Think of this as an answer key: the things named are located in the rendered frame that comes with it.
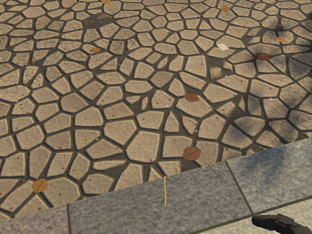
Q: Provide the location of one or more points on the right robot hand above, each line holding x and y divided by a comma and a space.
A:
279, 223

